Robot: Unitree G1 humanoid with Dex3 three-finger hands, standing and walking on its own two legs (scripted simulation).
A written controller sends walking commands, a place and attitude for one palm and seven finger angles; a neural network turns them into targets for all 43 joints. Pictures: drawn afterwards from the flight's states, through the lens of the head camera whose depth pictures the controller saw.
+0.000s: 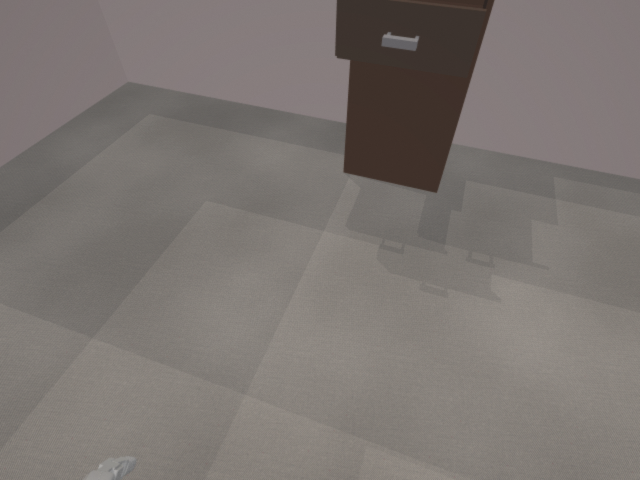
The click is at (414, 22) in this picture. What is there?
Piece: drawer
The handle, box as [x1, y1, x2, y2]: [381, 32, 418, 50]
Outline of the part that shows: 382,37 381,45 412,50 415,50 418,36 414,38 393,36 390,34 390,32 388,32 386,35 384,34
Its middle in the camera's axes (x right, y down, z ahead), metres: +0.24 -0.59 +1.15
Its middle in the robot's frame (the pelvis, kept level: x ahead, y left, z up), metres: +1.27 -0.18 +0.03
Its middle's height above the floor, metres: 0.80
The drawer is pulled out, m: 0.29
